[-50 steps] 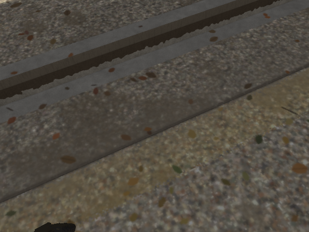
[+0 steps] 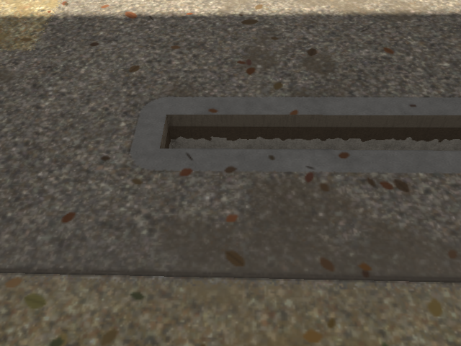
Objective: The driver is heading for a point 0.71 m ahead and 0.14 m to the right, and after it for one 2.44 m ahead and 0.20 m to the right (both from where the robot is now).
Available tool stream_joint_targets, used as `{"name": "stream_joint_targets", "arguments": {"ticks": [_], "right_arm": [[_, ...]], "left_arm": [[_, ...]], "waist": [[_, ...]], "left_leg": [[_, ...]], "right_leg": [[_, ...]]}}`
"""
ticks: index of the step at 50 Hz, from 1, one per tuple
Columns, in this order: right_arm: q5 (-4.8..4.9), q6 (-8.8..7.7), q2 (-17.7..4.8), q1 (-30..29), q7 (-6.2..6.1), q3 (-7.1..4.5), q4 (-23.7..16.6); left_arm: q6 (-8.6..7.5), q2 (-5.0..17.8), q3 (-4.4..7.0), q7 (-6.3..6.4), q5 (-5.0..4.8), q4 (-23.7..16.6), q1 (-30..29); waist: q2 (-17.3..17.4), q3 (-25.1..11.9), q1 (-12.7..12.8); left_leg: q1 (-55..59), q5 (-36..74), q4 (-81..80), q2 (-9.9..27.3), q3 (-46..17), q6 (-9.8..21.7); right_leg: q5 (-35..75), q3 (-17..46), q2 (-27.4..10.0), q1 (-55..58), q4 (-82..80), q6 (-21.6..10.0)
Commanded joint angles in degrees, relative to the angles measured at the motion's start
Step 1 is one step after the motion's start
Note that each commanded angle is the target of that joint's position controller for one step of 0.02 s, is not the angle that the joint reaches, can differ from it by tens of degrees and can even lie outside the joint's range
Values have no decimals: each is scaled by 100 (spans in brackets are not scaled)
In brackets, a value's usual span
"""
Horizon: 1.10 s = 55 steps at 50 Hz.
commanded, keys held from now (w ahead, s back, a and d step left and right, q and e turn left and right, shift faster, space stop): e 0.02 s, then w+e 0.58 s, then w+q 0.40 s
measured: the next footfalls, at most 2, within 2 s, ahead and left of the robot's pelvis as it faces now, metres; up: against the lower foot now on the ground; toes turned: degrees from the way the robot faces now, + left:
right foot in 0.62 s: +0.29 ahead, -0.24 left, +0.00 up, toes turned -22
left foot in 1.20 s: +0.65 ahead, -0.15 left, +0.00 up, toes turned -7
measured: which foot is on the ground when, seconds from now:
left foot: down 0.00-0.62, up 0.64-1.00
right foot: down 0.00-0.24, up 0.26-0.60, down 0.62-1.00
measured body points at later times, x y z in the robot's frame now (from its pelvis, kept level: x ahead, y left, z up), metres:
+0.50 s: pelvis +0.11 -0.04 +0.00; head +0.14 -0.04 +0.45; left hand +0.38 +0.14 -0.09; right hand +0.03 -0.32 -0.12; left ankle +0.00 +0.12 -0.74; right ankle +0.19 -0.21 -0.69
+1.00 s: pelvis +0.34 -0.19 +0.01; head +0.36 -0.20 +0.46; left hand +0.48 +0.06 -0.11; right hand +0.42 -0.48 -0.10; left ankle +0.58 -0.07 -0.67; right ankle +0.25 -0.22 -0.73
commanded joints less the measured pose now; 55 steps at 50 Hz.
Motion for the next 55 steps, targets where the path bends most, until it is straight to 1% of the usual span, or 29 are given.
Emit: {"name": "stream_joint_targets", "arguments": {"ticks": [1,3,5,8,10,11,12,13,14,15,16,18,23,26,28,29,30,31,32,33,34,35,36,37,41,44,47,52,55], "right_arm": [[-39,-114,-790,164,-46,-226,-195],[13,-77,-674,100,-63,-228,-240],[102,-189,-546,46,-50,-222,-258],[203,-488,-391,28,27,-225,-250],[230,-654,-396,445,90,-274,-104],[208,-703,-549,775,94,-342,-2],[170,-726,-801,1262,73,-430,123],[154,-724,-1178,1618,90,-534,238],[123,-721,-1065,1571,79,-523,243],[143,-720,-825,1503,42,-459,199],[154,-702,-735,1461,25,-431,178],[165,-646,-715,1319,26,-398,177],[196,-610,-953,1216,24,-418,248],[279,-596,-1198,1330,45,-470,364],[316,-569,-1324,1330,47,-499,416],[334,-541,-1388,1319,32,-516,428],[346,-518,-1381,1294,9,-500,408],[294,-563,-1193,1454,-9,-408,376],[68,-636,-296,2002,65,-113,122],[291,-798,-632,1795,120,-118,188],[548,-834,-1035,1078,128,-245,0],[543,-855,-973,816,101,-198,-83],[396,-828,-936,763,55,-201,-6],[345,-737,-936,973,60,-234,78],[350,-410,-652,1209,62,-209,299],[316,-431,-579,763,65,-210,207],[309,-517,-493,393,169,-186,141],[321,-546,-254,-474,381,-61,-243],[320,-563,-242,-723,547,-49,-507]], "left_arm": [[-133,693,73,-42,-39,-497,-633],[-128,955,108,12,-140,-438,-397],[-61,1055,138,102,-187,-417,-70],[-26,1042,160,172,-239,-463,154],[0,918,142,183,-275,-662,-197],[-13,760,103,171,-293,-832,-468],[-60,486,35,159,-321,-1002,-666],[-140,387,1,118,-375,-1183,-751],[-195,692,85,90,-361,-1227,-755],[-223,740,118,53,-364,-1130,-541],[-220,653,105,14,-370,-1061,-415],[-198,547,84,-88,-350,-1101,-547],[-204,236,-64,-307,-286,-1386,-1033],[-201,376,-37,-375,-291,-1505,-1202],[-175,602,72,-375,-278,-1540,-1024],[-152,769,171,-359,-266,-1468,-630],[-117,1015,332,-321,-279,-1242,239],[-64,1256,483,-210,-288,-1021,1172],[-82,1890,541,-108,-269,-933,1435],[-150,1607,426,-113,-241,-1046,1716],[-237,1311,338,-156,-189,-948,1394],[-291,1172,280,-155,-198,-904,1045],[-337,957,210,-153,-155,-892,655],[-390,763,151,-169,-67,-899,403],[-612,677,162,-173,-61,-640,275],[-636,697,175,-98,-37,-436,482],[-627,758,161,-21,-53,-354,505],[-474,919,192,66,-112,-49,1036],[-278,1031,219,129,-136,14,1124]], "waist": [[-1022,-307,-258],[-1113,-220,-187],[-1201,98,-67],[-1298,244,-6],[-1086,60,-293],[-715,12,-487],[27,-7,-648],[981,183,-650],[904,510,-570],[436,484,-463],[268,373,-413],[251,414,-423],[313,429,-532],[398,446,-518],[508,270,-278],[559,-22,0],[473,-503,500],[214,-926,935],[-1630,-1634,429],[-1250,-2730,751],[-806,-1690,823],[-661,-984,601],[-412,-610,349],[-580,-464,76],[-512,-95,-190],[-404,178,-28],[-401,206,114],[-300,502,516],[-340,441,483]], "left_leg": [[542,198,-297,301,155,-131],[437,-333,-125,142,465,-98],[-43,-792,167,20,801,-65],[-292,-697,14,137,728,61],[520,-478,-499,270,641,233],[1190,-629,-780,553,322,372],[1934,-1336,-1282,1128,-542,634],[2369,-1726,-1952,2130,-2037,1138],[2343,-1118,-1937,2710,-2473,1458],[2445,-604,-1852,2645,-2113,1442],[2600,-280,-1863,2468,-1652,1297],[2447,597,-2026,2175,-711,1032],[1483,1597,-2195,1680,900,818],[1348,1935,-2119,1785,1284,704],[1513,3641,-1581,1887,1559,590],[1543,4732,-915,1866,1757,496],[1248,5298,164,1734,1962,355],[53,4501,1506,1603,1937,190],[-2141,-1099,3904,748,1765,-148],[-2471,-1721,4908,419,414,-106],[-3029,-1209,5077,659,351,-20],[-2984,-697,4696,938,457,90],[-2655,-280,4335,1177,477,111],[-2225,22,4101,1344,393,138],[-1981,588,3602,1351,309,15],[-2525,1495,2782,1137,97,-56],[-2377,2500,1684,955,333,-18],[-2825,2419,633,867,754,136],[-2912,1666,367,656,1163,310]], "right_leg": [[957,1353,-1043,-50,-890,-650],[-809,1488,-888,-140,-1072,-598],[-2311,1994,-992,-196,-1347,-807],[-2574,2679,-1162,-47,-1417,-1108],[-2267,2438,-867,-464,-1122,-963],[-1942,2041,-562,-1063,-621,-735],[-1610,1222,-15,-1940,487,-415],[-1436,546,275,-2911,1687,-263],[-1805,532,-135,-3601,2630,-232],[-1540,658,-325,-3788,3149,-241],[-1173,635,-425,-3900,3392,-227],[-581,471,-608,-3876,3378,-136],[713,-231,-647,-2739,2034,126],[796,-579,-479,-1994,1310,-42],[550,-794,-205,-1412,1067,-307],[448,-952,33,-798,947,-472],[650,-1030,285,406,690,-691],[744,-482,140,2092,660,-916],[-191,2683,-1673,3918,125,-1772],[-1397,4789,-2408,3986,-1058,-2195],[-1365,3945,-2258,3318,-1260,-1848],[-974,3081,-2080,2347,-1300,-1643],[-354,2433,-1863,1488,-1322,-1466],[211,1915,-1642,880,-1449,-1384],[968,738,-1442,137,-2066,-1336],[1680,53,-1286,442,-2144,-1108],[2083,-505,-1142,698,-2188,-799],[2799,-822,-1447,1809,-2031,-641],[4148,-1000,-1628,2443,-1450,-624]]}}
Velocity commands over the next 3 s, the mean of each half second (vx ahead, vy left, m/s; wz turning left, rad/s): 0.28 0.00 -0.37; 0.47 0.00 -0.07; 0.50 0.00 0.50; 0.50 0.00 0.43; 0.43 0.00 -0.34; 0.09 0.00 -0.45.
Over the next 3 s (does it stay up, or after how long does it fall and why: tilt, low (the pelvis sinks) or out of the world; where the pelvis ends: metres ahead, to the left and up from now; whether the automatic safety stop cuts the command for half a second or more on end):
stays up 1.29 -0.24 -0.03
